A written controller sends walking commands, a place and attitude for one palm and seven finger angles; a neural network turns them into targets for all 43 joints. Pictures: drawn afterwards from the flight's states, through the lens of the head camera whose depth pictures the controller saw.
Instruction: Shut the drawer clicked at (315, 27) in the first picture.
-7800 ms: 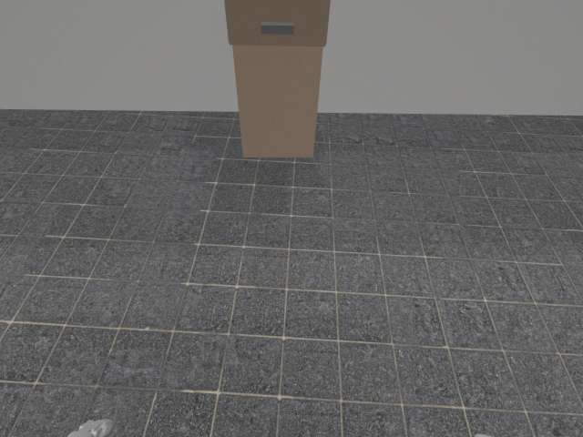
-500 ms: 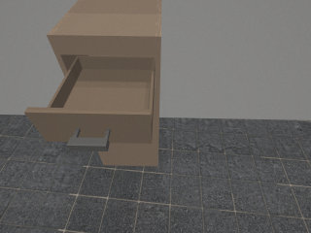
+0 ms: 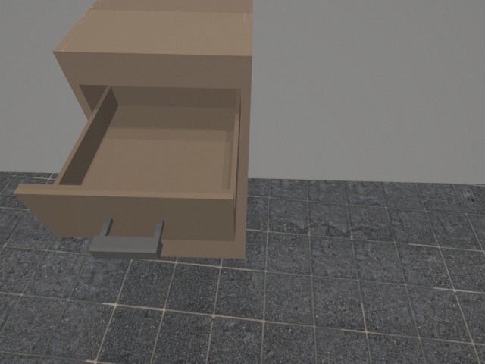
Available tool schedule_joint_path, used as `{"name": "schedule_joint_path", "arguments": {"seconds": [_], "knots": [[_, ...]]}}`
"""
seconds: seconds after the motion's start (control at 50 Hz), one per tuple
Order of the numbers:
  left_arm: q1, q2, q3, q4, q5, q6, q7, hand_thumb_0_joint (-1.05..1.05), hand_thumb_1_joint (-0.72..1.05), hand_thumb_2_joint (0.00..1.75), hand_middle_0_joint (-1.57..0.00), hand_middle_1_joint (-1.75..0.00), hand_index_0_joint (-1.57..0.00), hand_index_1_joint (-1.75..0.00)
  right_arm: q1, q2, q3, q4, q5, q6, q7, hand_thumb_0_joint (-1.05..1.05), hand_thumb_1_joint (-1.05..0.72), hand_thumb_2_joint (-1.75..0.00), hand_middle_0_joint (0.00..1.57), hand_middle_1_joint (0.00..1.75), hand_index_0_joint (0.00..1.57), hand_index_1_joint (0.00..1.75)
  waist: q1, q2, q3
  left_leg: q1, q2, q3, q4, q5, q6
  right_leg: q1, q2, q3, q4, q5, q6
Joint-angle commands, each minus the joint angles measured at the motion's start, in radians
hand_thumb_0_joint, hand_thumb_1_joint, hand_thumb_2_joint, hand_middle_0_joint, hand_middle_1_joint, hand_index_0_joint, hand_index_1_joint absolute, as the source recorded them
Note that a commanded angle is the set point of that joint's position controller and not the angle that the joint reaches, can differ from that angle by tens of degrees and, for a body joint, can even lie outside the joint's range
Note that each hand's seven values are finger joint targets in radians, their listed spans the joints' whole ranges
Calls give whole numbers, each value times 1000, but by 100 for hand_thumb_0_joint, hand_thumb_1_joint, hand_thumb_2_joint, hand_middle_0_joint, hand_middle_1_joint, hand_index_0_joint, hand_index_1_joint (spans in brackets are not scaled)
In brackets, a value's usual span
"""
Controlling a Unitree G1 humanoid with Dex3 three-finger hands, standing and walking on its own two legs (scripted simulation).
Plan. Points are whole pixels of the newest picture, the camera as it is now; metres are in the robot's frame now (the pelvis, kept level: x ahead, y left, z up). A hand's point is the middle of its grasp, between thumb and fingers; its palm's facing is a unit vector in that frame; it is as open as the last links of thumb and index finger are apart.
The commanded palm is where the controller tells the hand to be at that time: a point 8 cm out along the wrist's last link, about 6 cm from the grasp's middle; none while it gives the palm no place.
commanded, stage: come to a stop and stand still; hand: left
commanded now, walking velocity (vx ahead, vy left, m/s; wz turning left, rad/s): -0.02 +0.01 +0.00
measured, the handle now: (130, 235) +0.30 +0.21 +0.03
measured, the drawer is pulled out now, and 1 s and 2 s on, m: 0.29 0.29 0.29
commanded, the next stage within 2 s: look again from close up in 0.84 s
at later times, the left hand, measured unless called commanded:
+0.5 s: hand out of the picture -0.01 +0.21 -0.18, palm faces +0.02 -0.98 -0.21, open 7.3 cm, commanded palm none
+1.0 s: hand out of the picture -0.10 +0.21 -0.18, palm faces -0.02 -0.98 -0.18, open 7.3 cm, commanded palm none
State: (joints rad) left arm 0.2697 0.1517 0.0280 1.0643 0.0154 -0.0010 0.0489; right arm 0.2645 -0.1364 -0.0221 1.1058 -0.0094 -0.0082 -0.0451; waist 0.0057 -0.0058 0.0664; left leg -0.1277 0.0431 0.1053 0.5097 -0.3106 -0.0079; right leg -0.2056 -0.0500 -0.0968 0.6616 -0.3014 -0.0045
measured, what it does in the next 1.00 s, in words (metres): shifts its weight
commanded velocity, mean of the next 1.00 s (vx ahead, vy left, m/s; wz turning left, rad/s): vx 0.00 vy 0.00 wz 0.00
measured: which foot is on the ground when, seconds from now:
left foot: down 0.00-1.00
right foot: down 0.00-1.00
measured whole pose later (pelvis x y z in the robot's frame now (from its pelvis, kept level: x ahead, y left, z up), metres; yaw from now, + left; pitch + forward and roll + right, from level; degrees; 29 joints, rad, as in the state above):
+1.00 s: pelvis -0.07 +0.04 +0.00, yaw -1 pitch -2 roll +0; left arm 0.34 0.15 -0.02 1.09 0.02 0.01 0.03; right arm 0.28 -0.16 -0.01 1.12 -0.01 0.01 0.00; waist 0.00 -0.01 0.05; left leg -0.24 -0.02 0.11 0.46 -0.20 0.07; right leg -0.19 -0.07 -0.05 0.46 -0.23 0.04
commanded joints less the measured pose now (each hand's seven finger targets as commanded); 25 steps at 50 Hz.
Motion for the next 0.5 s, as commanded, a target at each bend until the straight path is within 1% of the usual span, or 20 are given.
{"name": "schedule_joint_path", "arguments": {"seconds": [0.0, 0.02, 0.04, 0.06, 0.08, 0.1, 0.12, 0.14, 0.16, 0.18, 0.22, 0.24, 0.28, 0.3, 0.32, 0.36, 0.38, 0.4, 0.44, 0.48], "knots": [[23, 62, 22, -79, -2, -3, 5, 0, 90, 90, -20, -30, -20, -30, 106, -127, -25, -29, -8, -10, -4, 0, -90, -90, 20, 30, 20, 30, -10, 148, -21, 160, 169, -99, -40, 1040, 104, -109, -2, 20, -98, 2, 0], [49, 67, 23, -73, -1, -5, 3, 0, 90, 90, -20, -30, -20, -30, 82, -125, -24, -41, -7, -10, -4, 0, -90, -90, 20, 30, 20, 30, 7, 124, -19, 130, 151, -91, -24, 966, 94, -63, -9, 25, -158, 96, -2], [85, 81, 26, -62, 1, -9, 2, 0, 90, 90, -20, -30, -20, -30, 70, -118, -22, -54, -5, -10, -5, 0, -90, -90, 20, 30, 20, 30, 16, 67, -45, 73, 115, -69, 10, 827, 68, 17, -36, 48, -194, 347, -9], [122, 113, 31, -46, 3, -16, 5, 0, 90, 90, -20, -30, -20, -30, 65, -104, -21, -66, -3, -8, -5, 0, -90, -90, 20, 30, 20, 30, 19, -19, -81, -5, 76, -42, 37, 607, 38, 95, -93, 107, -174, 629, -29], [116, 280, 19, -108, 6, -19, 12, 0, 90, 90, -20, -30, -20, -30, -15, -180, -29, -170, -5, -1, 12, 0, -90, -90, 20, 30, 20, 30, 22, -80, -12, -70, 21, -81, 65, 494, 31, 94, -72, 124, -140, 764, -32], [87, 220, 32, -131, 8, -18, 17, 0, 90, 90, -20, -30, -20, -30, 13, -155, -51, -197, -6, -13, 14, 0, -90, -90, 20, 30, 20, 30, -5, -72, -140, -122, 23, -44, 105, 386, 22, 114, -136, 147, -77, 806, -39], [72, 209, 29, -153, 4, -22, 17, 0, 90, 90, -20, -30, -20, -30, -1, -136, -46, -207, -8, -6, 12, 0, -90, -90, 20, 30, 20, 30, 4, -88, -228, -177, -3, -39, 162, 281, 21, 211, -169, 183, -62, 939, -63], [103, 212, 33, -159, 3, -25, 19, 0, 90, 90, -20, -30, -20, -30, -45, -118, -42, -229, -5, 1, 14, 0, -90, -90, 20, 30, 20, 30, 31, -177, -236, -287, -25, -45, 231, -7, 16, 283, -215, 232, -86, 1030, -97], [134, 211, 33, -157, 10, -25, 22, 0, 90, 90, -20, -30, -20, -30, -93, -106, -40, -253, -2, 8, 14, 0, -90, -90, 20, 30, 20, 30, 51, -211, -212, -364, -29, -69, 297, -161, 14, 303, -254, 271, -108, 1065, -128], [130, 200, 22, -168, 17, -23, 24, 0, 90, 90, -20, -30, -20, -30, -106, -96, -31, -268, -7, 14, 19, 0, -90, -90, 20, 30, 20, 30, 47, -213, -179, -386, -26, -70, 318, -189, 16, 296, -258, 269, -113, 1055, -143], [53, 211, 23, -193, 15, -10, 23, 0, 90, 90, -20, -30, -20, -30, -114, -103, -37, -277, 0, 26, 23, 0, -90, -90, 20, 30, 20, 30, 9, -151, -101, -321, -19, -74, 303, -133, 15, 126, -230, 222, -163, 772, -150], [6, 212, 22, -212, 15, -6, 21, 0, 90, 90, -20, -30, -20, -30, -100, -105, -37, -272, -1, 28, 25, 0, -90, -90, 20, 30, 20, 30, -10, -138, -69, -263, -20, -62, 245, -86, 14, 43, -202, 192, -176, 653, -136], [-56, 209, 14, -237, 10, 2, 16, 0, 90, 90, -20, -30, -20, -30, -14, -122, -37, -240, -7, 23, 32, 0, -90, -90, 20, 30, 20, 30, -48, -124, -62, -101, -14, -39, 94, 98, 23, -75, -139, 140, -168, 374, -86], [-51, 193, 14, -239, 4, 7, 12, 0, 90, 90, -20, -30, -20, -30, -7, -154, -39, -235, -10, 16, 32, 0, -90, -90, 20, 30, 20, 30, -43, -45, -47, -57, 34, -98, 59, 191, 43, -147, -96, 111, -158, 210, -48], [-36, 177, 12, -241, 4, 11, 10, 0, 90, 90, -20, -30, -20, -30, -29, -187, -40, -242, -15, 15, 32, 0, -90, -90, 20, 30, 20, 30, -27, 25, -6, -98, 91, -149, 5, 158, 66, -168, -49, 83, -174, 42, -21], [-26, 172, 6, -220, 6, 12, 2, 0, 90, 90, -20, -30, -20, -30, -74, -202, -36, -244, -16, 14, 33, 0, -90, -90, 20, 30, 20, 30, -11, 163, 39, -199, 110, -216, -92, 82, 88, -117, -5, 45, -161, -50, -1], [-4, 164, 0, -213, 8, 15, -1, 0, 90, 90, -20, -30, -20, -30, -71, -210, -32, -243, -16, 12, 35, 0, -90, -90, 20, 30, 20, 30, 0, 184, 31, -214, 120, -230, -127, 58, 97, -75, 7, 40, -157, -58, -1], [17, 159, -1, -192, 6, 12, -4, 0, 90, 90, -20, -30, -20, -30, -86, -202, -28, -241, -16, 11, 34, 0, -90, -90, 20, 30, 20, 30, 8, 162, 11, -213, 113, -228, -142, 8, 93, -50, 1, 41, -170, -41, -2], [26, 157, -2, -169, 5, 7, -10, 0, 90, 90, -20, -30, -20, -30, -86, -190, -25, -241, -16, 12, 33, 0, -90, -90, 20, 30, 20, 30, 5, 106, 2, -212, 89, -205, -154, -69, 77, -39, -14, 55, -203, -18, -7], [31, 153, -7, -160, 8, 6, -13, 0, 90, 90, -20, -30, -20, -30, -66, -188, -21, -225, -15, 10, 34, 0, -90, -90, 20, 30, 20, 30, 0, 73, -10, -189, 87, -198, -170, -73, 75, -37, -19, 62, -218, -10, -8]]}}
